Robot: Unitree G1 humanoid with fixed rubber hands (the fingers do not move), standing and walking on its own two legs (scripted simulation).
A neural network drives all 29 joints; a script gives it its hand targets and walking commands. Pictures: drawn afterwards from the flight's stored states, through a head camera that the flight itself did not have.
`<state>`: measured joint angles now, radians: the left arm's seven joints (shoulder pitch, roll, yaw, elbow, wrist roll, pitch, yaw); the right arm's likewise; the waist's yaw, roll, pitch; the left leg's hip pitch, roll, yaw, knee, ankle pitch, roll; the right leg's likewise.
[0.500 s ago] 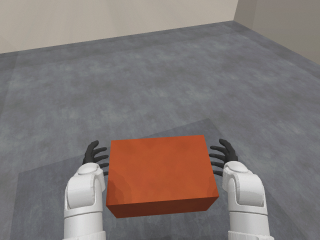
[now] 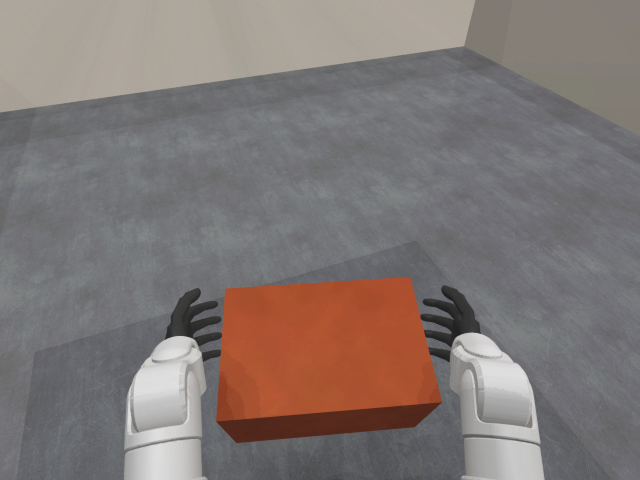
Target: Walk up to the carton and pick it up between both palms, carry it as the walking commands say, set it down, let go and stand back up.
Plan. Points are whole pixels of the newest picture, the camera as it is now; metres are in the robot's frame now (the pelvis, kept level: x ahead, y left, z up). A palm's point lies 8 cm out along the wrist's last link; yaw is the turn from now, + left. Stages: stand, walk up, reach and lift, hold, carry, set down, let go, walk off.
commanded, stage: carry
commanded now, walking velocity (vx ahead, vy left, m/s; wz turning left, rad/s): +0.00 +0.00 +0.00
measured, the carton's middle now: (323, 360) +0.29 +0.00 -0.03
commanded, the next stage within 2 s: none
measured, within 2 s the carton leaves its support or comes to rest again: neither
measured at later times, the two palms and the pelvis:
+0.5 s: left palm (182, 348) +0.27 +0.17 +0.06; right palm (463, 345) +0.26 -0.17 +0.06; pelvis +0.00 +0.00 +0.00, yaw +0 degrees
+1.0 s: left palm (126, 355) +0.25 +0.23 +0.08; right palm (414, 345) +0.26 -0.11 +0.07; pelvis -0.02 +0.05 -0.01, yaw +1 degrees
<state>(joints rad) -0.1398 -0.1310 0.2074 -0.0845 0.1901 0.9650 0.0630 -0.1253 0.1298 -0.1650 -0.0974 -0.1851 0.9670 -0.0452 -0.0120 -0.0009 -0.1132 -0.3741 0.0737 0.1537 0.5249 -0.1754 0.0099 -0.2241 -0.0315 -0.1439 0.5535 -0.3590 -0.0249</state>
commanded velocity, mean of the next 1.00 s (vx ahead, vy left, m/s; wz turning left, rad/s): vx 0.00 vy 0.12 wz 0.00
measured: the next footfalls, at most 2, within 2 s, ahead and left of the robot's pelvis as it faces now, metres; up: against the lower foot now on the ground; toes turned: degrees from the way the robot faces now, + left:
right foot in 1.46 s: -0.04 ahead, -0.01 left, +0.00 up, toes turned -10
left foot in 1.86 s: -0.04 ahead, +0.29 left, +0.00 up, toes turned +8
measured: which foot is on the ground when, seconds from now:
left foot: down 0.00-1.00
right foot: down 0.00-1.00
